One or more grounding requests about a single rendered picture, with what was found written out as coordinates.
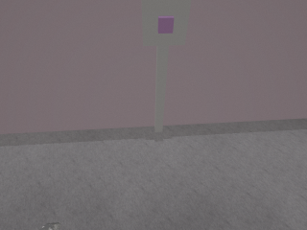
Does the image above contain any button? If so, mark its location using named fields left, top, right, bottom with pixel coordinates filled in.
left=157, top=15, right=175, bottom=34

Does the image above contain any panel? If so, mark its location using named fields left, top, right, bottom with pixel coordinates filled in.
left=141, top=0, right=192, bottom=132

